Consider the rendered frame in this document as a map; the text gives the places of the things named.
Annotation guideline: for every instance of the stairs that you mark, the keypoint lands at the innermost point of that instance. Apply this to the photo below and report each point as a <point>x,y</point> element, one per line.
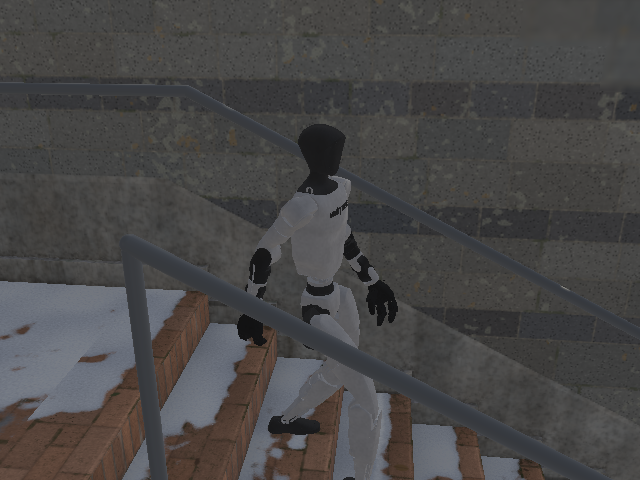
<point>217,394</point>

